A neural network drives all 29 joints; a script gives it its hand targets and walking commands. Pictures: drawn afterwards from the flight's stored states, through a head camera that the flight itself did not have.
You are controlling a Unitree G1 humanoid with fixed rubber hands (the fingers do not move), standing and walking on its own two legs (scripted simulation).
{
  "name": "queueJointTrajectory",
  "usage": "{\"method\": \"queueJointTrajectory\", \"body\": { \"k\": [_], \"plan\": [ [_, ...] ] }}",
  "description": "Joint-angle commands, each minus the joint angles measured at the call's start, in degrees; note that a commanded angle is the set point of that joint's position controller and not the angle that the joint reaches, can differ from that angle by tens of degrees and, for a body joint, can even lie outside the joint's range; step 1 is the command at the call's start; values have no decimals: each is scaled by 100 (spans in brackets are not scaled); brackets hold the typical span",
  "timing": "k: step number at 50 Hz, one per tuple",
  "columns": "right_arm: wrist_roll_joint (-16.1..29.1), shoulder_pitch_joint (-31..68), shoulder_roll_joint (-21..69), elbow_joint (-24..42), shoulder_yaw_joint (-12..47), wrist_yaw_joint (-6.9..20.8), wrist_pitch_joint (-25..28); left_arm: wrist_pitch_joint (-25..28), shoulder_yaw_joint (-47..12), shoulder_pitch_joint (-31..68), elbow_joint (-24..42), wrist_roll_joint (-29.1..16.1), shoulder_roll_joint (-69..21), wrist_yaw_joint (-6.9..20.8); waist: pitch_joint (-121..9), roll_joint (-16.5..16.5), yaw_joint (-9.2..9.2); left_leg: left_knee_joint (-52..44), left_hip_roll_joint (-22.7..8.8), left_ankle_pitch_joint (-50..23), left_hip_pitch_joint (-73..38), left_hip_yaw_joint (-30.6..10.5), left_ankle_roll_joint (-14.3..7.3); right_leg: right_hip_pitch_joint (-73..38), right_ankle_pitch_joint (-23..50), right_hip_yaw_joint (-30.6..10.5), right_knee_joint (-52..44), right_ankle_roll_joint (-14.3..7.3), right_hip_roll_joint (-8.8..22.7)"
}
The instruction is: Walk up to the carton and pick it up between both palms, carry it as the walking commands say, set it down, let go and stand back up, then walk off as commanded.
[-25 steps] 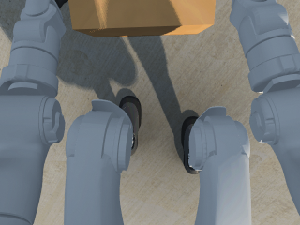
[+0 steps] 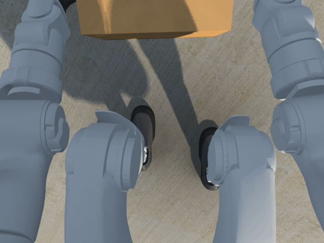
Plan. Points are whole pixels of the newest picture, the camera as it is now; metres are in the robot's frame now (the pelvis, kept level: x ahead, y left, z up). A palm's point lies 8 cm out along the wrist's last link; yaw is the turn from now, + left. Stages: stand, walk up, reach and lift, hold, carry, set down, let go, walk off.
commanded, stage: set down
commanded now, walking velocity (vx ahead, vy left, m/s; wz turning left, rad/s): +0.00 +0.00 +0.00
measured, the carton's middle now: out of the picture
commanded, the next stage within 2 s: none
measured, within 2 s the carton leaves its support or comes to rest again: neither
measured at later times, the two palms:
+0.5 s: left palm out of the picture +0.50 +0.26 -0.20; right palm out of the picture +0.55 -0.11 -0.20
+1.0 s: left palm out of the picture +0.52 +0.28 -0.20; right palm out of the picture +0.56 -0.12 -0.22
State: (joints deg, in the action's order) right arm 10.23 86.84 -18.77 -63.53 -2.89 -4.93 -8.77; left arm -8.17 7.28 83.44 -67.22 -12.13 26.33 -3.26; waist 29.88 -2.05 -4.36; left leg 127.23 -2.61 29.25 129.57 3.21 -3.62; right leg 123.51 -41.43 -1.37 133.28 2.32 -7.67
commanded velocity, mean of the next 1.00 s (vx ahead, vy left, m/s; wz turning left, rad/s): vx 0.00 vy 0.00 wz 0.00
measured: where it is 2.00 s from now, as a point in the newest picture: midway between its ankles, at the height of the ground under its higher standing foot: (175, 158)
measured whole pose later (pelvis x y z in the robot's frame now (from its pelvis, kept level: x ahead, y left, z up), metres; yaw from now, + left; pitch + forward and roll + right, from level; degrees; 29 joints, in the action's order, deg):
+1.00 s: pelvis +0.01 +0.00 -0.01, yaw -1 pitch +34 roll +0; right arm 10.6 85.5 -21.3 -59.5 -0.4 -6.1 -7.2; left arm -2.7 17.3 87.2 -71.4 -9.9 26.5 -2.8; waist 29.9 -0.4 -5.3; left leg 129.5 -3.8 31.7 131.5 3.6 -4.1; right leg 125.5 -43.0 0.0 135.0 0.9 -5.0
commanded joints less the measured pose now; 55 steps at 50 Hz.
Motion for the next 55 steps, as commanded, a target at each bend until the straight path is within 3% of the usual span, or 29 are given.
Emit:
{"method": "queueJointTrajectory", "body": {
  "k": [1,2,5,8,10,12,15,17,18,20,23,24,25,27,28,32,36,40,41,42,43,45,48,49,51,52,53,54,55],
  "plan": [
    [313,3430,3964,1350,1134,1260,176,368,-729,4205,2011,-386,-3343,1251,-5824,-431,-389,-545,455,-2465,-4377,-581,55,-894,1768,104,-1262,-369,159],
    [243,3159,3992,1146,1044,1266,184,365,-706,3861,1651,-215,-3365,1269,-5504,-266,-524,-540,455,-2514,-4273,-542,26,-614,1753,49,-1351,-360,141],
    [148,3233,3798,1117,820,1268,179,380,-724,4151,1710,-216,-3389,1273,-5328,-162,-336,-506,397,-2235,-4069,-528,124,-496,1574,107,-1242,-408,143],
    [160,3384,3715,1293,1010,1201,162,347,-483,3930,1566,-136,-3219,1271,-5326,-465,-526,-519,419,-2302,-3904,-496,58,-976,1783,45,-1262,-306,192],
    [81,3350,3781,1285,1067,1205,185,347,-436,3833,1403,-234,-3424,1323,-5449,-663,-446,-427,428,-2292,-3861,-541,34,-1171,1810,-12,-1311,-340,206],
    [-15,3072,3901,1140,934,1155,165,446,-514,4008,1859,-237,-3123,1344,-5501,-623,-362,-462,415,-2155,-3437,-448,92,-1379,1992,-20,-1360,-343,148],
    [5,2920,3595,1025,838,1129,159,398,-360,3709,1339,16,-2822,1290,-5403,-333,-494,-481,302,-2346,-3772,-497,103,-1241,2098,-42,-1317,-266,163],
    [16,3171,3259,1486,938,968,257,465,-346,3770,1607,-144,-2810,1257,-5595,-322,-442,-429,381,-2459,-3553,-465,135,-1456,2231,-62,-1386,-289,189],
    [103,3405,3411,1573,1038,982,243,458,-214,3778,1437,-63,-2633,1231,-5682,-496,-664,-358,363,-2437,-3679,-441,71,-1656,2218,-123,-1378,-261,194],
    [-36,3245,3052,1156,826,931,207,483,-62,3517,1460,55,-2419,1205,-5522,-417,-559,-376,335,-2335,-3623,-427,104,-1537,2080,-168,-1373,-270,228],
    [-197,2799,2275,912,533,792,221,508,89,3469,1258,152,-1755,999,-5318,-379,-436,-457,293,-2047,-3491,-539,155,-1214,1884,-37,-1271,-295,228],
    [-98,2990,2359,1225,736,794,250,555,44,3419,1482,112,-1807,982,-5523,-437,-560,-523,340,-2325,-3674,-539,160,-1356,2091,-76,-1309,-263,252],
    [-111,2970,1972,1269,590,745,304,556,27,3273,1386,102,-1688,930,-5591,-137,-361,-446,259,-2356,-3858,-476,224,-1352,2077,-96,-1366,-315,266],
    [-73,2644,1038,1169,425,473,390,670,517,2790,1381,296,-717,634,-5843,-103,-581,-437,308,-2497,-4072,-488,239,-1523,2100,-65,-1250,-268,311],
    [-83,2765,336,1443,273,341,450,706,475,2987,1337,58,-267,510,-5947,-161,-320,-446,239,-2605,-4309,-519,251,-1402,2045,15,-1323,-207,356],
    [38,2420,-77,990,431,60,377,754,731,2476,730,103,378,254,-5961,-376,-618,-507,227,-2533,-3948,-494,232,-1602,2038,-108,-1361,-160,388],
    [20,2472,-519,1091,311,-153,367,795,894,2414,437,88,961,80,-6333,-405,-530,-465,166,-2561,-4028,-537,233,-1690,2108,-109,-1303,-143,416],
    [59,2339,-665,1264,414,-95,447,844,916,2196,665,130,871,47,-6826,-192,-536,-341,157,-3292,-4618,-565,286,-1634,2552,-69,-1273,-115,430],
    [-103,2035,-866,888,39,-174,394,852,867,2103,517,57,1126,5,-6958,-249,-322,-401,225,-3288,-4620,-626,261,-1457,2358,42,-1155,-67,404],
    [-193,1914,-1064,716,-49,-183,380,799,1230,2075,184,327,1318,-3,-6753,-292,-346,-197,135,-3616,-4897,-743,223,-870,2392,41,-1112,-64,429],
    [-12,2061,-885,1087,222,-148,428,813,1181,1861,304,280,1192,14,-6924,-209,-641,-260,145,-3692,-5034,-738,279,-1009,2419,46,-1093,-74,462],
    [44,2151,-947,1704,193,-146,494,876,1270,1823,623,261,1296,-8,-7222,-510,-645,-247,163,-3555,-4558,-567,196,-1704,2748,-3,-1097,-54,442],
    [110,1947,-1136,1573,17,-81,507,871,1320,1605,640,289,1416,3,-7448,-160,-764,-250,94,-3851,-5105,-663,211,-1179,2477,46,-1101,-116,460],
    [147,1847,-1095,1139,50,-80,400,813,875,1637,348,121,1057,67,-7212,87,-582,-250,42,-4026,-5275,-794,247,-651,2217,118,-1041,-123,465],
    [-100,1845,-1474,1654,-158,-75,454,792,1044,1408,720,116,1119,44,-7464,-11,-442,-159,124,-4591,-5851,-841,258,-531,2193,158,-1055,-91,416],
    [-111,1574,-1476,1489,-17,-94,412,759,948,1263,605,-118,984,111,-7137,-34,-471,-84,51,-5001,-6187,-994,228,-70,1958,66,-1072,-43,486],
    [15,1511,-1210,1434,27,-16,407,802,1075,1165,653,-39,1095,125,-7156,92,-567,-204,137,-4431,-5480,-794,219,-643,2277,5,-1158,-127,421],
    [97,1624,-1187,1802,272,-97,409,803,1421,1242,644,-142,1185,169,-7493,-528,-769,-19,112,-4369,-5295,-691,131,-1175,2711,-113,-1148,-29,503],
    [246,1985,-1034,2425,228,-75,423,803,1194,1296,1055,-152,1467,181,-7953,-655,-788,-194,97,-4073,-4803,-593,202,-2125,3056,-135,-1035,-89,485]
  ]
}}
